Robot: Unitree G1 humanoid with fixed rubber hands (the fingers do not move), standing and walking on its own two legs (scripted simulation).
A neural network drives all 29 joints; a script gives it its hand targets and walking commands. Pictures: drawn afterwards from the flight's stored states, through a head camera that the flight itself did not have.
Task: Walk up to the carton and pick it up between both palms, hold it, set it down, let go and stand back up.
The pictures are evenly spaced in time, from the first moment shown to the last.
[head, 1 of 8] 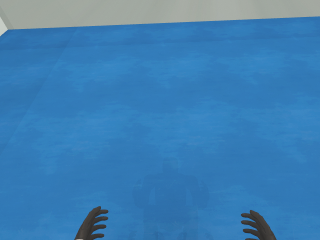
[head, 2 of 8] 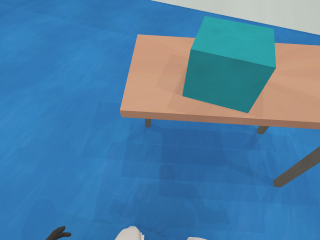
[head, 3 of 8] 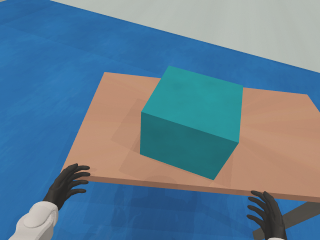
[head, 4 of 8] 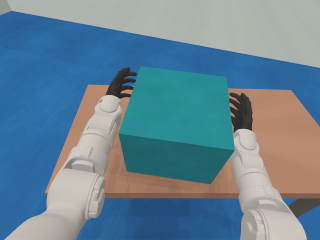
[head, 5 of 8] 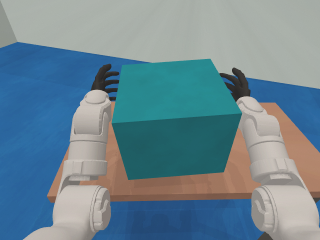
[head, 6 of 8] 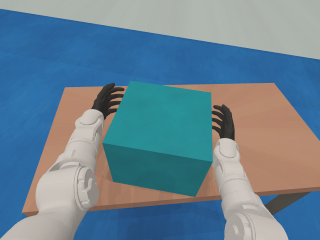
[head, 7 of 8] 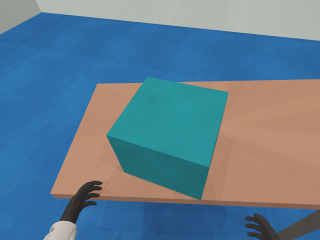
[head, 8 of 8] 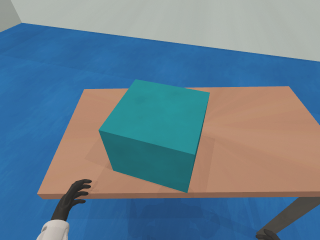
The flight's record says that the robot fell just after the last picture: no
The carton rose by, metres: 0.15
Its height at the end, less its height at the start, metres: +0.00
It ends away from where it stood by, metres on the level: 0.02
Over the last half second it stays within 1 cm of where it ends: yes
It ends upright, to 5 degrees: yes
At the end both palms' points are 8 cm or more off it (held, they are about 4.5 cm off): yes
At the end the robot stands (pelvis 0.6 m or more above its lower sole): yes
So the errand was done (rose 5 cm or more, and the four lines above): yes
